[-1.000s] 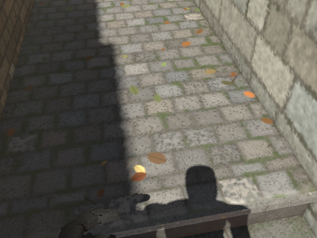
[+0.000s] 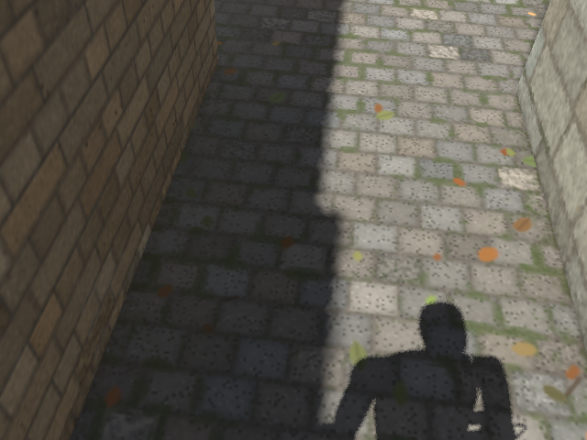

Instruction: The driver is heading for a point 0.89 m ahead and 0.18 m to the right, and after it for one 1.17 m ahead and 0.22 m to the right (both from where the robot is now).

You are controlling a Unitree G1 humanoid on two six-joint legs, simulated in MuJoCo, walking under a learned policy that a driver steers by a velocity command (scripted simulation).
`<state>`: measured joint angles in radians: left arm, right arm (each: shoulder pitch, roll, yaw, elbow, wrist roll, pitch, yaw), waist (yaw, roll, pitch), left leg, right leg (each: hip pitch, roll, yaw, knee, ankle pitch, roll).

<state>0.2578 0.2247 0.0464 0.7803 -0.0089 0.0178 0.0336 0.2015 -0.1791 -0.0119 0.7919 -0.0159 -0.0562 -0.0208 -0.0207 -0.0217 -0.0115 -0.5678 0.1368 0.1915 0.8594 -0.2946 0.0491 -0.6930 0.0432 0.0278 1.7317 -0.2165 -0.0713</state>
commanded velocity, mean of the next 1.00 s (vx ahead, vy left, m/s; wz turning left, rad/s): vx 0.18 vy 0.00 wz -0.27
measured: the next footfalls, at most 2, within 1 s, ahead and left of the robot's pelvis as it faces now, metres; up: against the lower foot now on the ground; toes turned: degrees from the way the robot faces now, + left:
right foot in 0.30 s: +0.10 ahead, -0.16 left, +0.00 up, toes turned -13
left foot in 0.78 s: +0.24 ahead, +0.04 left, +0.00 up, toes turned -20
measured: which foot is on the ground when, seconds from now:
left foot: down 0.00-0.30, up 0.32-0.76, down 0.78-1.00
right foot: up 0.00-0.28, down 0.30-0.80, up 0.82-1.00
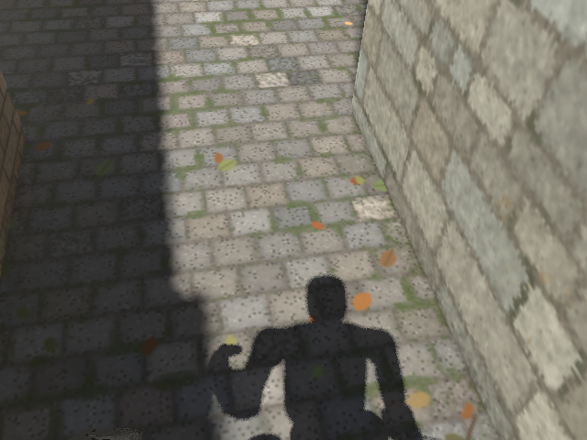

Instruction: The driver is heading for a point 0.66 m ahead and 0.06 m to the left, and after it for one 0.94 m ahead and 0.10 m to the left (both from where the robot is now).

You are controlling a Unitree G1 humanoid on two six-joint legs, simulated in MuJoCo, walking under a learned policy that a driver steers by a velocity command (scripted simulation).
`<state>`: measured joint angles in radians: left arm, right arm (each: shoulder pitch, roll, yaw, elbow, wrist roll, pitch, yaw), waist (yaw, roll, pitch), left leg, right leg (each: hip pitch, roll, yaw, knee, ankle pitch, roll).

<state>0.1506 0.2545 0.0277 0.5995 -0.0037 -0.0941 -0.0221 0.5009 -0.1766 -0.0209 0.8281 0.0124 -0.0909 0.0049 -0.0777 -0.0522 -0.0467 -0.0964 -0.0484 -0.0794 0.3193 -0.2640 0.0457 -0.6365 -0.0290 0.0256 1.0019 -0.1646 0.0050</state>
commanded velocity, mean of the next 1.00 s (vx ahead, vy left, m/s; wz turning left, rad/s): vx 0.49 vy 0.00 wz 0.26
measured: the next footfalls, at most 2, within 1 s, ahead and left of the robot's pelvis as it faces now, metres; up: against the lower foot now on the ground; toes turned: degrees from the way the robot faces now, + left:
right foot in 0.18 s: +0.28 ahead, -0.14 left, +0.00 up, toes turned +9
left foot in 0.66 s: +0.48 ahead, +0.21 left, +0.00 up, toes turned +26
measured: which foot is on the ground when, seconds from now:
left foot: down 0.00-0.20, up 0.22-0.64, down 0.66-1.00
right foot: up 0.00-0.16, down 0.18-0.66, up 0.68-1.00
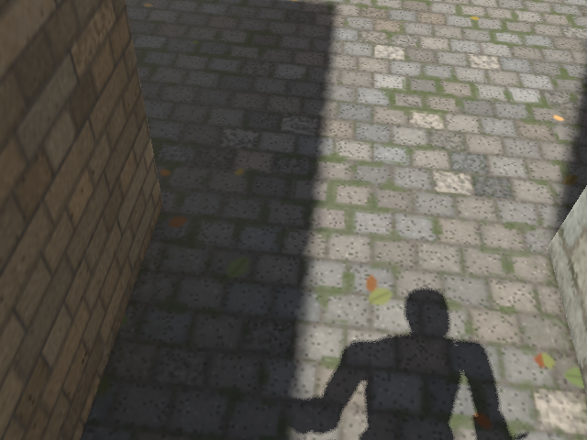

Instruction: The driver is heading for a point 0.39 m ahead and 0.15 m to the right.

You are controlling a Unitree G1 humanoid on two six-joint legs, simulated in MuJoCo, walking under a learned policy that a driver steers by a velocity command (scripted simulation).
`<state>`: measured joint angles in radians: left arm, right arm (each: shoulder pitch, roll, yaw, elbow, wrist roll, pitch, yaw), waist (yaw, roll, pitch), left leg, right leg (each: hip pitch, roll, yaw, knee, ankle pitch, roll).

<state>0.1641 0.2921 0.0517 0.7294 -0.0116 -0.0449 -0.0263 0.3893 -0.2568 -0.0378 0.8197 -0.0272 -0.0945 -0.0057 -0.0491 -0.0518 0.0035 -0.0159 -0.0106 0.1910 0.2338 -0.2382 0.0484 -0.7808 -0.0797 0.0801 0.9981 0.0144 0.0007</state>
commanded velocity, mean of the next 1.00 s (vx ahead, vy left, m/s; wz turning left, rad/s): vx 0.24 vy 0.00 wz -0.24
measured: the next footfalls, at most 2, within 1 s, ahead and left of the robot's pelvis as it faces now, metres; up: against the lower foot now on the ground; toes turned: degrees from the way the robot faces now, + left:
right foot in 0.22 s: +0.29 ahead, -0.13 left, +0.00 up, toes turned -9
left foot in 0.66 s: +0.55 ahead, +0.00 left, +0.00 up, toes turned -17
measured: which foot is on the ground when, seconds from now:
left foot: down 0.00-0.20, up 0.22-0.64, down 0.66-1.00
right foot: up 0.00-0.20, down 0.22-0.68, up 0.70-0.92, down 0.94-1.00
